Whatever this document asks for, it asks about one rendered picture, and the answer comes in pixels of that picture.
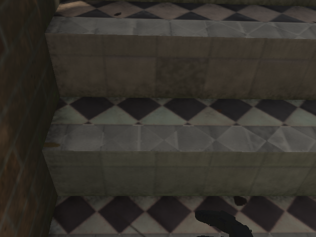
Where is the robot right hand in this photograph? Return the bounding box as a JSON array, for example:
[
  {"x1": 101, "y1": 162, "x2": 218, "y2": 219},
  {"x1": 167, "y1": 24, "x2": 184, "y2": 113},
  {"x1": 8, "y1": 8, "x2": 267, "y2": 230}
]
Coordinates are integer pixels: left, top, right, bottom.
[{"x1": 195, "y1": 209, "x2": 254, "y2": 237}]

